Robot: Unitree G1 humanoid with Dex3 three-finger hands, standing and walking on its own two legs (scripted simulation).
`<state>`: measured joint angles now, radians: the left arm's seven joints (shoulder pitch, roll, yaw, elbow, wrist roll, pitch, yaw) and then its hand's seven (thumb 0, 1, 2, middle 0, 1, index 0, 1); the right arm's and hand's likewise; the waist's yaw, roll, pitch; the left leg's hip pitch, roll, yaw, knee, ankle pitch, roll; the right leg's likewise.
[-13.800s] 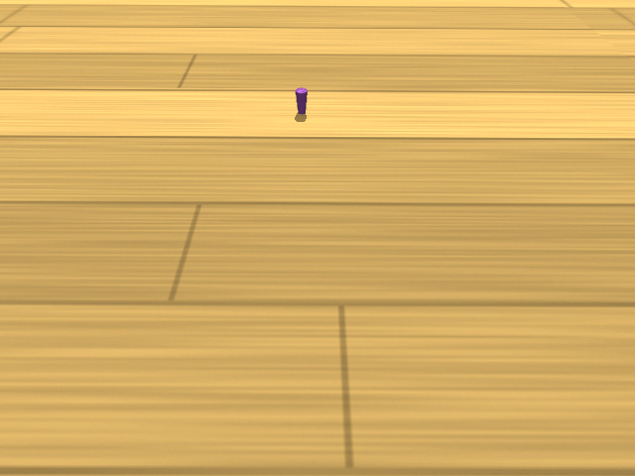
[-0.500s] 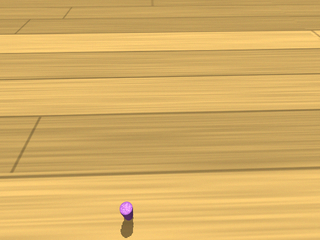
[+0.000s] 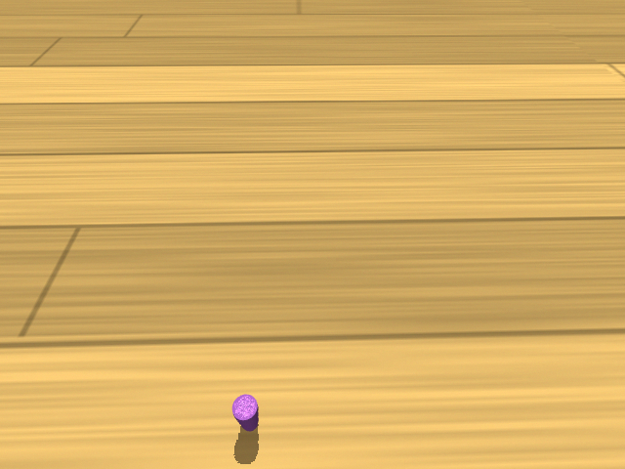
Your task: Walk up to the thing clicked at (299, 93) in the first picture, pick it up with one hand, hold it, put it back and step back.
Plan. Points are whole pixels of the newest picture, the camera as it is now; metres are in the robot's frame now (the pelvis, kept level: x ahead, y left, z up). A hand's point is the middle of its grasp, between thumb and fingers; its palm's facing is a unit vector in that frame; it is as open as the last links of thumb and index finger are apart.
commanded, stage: stand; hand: left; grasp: from above
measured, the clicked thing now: (247, 415) +0.44 +0.19 -0.71
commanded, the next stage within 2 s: go down in 0.44 s
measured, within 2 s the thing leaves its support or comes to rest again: neither
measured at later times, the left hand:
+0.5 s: hand out of the picture +0.06 +0.25 -0.16, palm faces -0.03 -0.94 -0.35, open 7.4 cm
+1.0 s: hand out of the picture +0.14 +0.27 -0.19, palm faces +0.06 -0.94 -0.33, open 15.6 cm
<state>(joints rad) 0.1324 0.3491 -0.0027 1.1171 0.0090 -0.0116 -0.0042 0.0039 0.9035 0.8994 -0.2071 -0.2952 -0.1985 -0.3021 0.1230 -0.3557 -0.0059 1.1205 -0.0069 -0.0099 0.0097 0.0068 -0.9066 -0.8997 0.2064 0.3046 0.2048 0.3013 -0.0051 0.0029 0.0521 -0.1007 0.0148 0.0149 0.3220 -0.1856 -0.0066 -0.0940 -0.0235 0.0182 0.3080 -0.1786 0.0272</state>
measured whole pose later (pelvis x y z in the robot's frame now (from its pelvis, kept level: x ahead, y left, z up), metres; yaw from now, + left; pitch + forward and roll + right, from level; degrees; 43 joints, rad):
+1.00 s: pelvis -0.01 +0.00 -0.05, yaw +1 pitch +11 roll -1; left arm 0.09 0.35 0.22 0.80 0.06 0.12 -0.07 0.00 -0.15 0.17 -0.05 -0.09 -0.04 -0.10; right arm 0.25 -0.25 -0.02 0.65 0.02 -0.08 -0.02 0.01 -0.82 -0.88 0.21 0.30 0.21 0.30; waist -0.04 0.00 -0.06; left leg -0.65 0.03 -0.01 0.86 -0.41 -0.01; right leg -0.62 -0.01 0.00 0.82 -0.39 0.03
